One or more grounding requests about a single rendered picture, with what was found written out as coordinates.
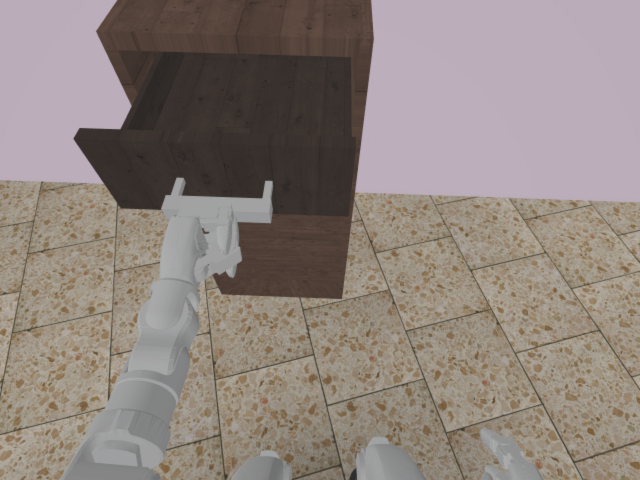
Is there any left robot forearm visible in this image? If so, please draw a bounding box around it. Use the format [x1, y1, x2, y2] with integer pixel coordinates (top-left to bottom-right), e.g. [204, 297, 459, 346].
[60, 278, 200, 480]

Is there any handle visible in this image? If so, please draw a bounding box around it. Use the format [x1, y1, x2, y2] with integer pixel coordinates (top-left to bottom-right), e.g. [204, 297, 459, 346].
[161, 178, 273, 223]

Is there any robot left thigh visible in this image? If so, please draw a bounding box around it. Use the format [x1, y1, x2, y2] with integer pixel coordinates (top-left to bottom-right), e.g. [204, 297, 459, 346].
[231, 456, 292, 480]

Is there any robot thigh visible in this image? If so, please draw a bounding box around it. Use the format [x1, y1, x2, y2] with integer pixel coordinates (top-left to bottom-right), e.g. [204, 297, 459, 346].
[231, 456, 292, 480]
[356, 444, 426, 480]

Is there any robot right hand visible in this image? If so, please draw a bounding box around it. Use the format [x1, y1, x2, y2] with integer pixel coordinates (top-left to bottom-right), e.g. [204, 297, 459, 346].
[480, 428, 543, 480]

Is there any robot right thigh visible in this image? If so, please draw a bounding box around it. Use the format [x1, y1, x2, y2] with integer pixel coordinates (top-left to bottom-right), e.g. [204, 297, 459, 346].
[356, 444, 426, 480]

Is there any robot left hand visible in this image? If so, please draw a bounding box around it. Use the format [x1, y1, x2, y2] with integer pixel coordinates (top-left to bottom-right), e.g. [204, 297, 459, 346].
[159, 202, 242, 289]

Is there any drawer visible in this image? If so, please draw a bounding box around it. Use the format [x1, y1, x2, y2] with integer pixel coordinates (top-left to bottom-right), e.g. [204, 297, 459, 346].
[73, 51, 356, 217]

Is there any cabinet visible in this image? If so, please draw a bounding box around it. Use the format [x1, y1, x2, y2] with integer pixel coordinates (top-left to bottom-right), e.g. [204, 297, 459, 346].
[96, 0, 374, 299]

